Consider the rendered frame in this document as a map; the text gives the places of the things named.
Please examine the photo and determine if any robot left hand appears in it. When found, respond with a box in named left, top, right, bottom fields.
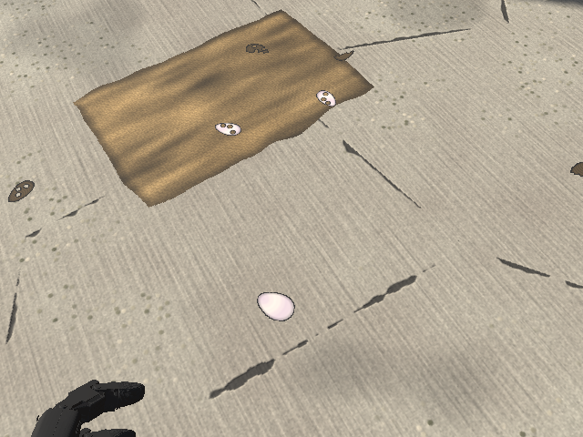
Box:
left=31, top=380, right=145, bottom=437

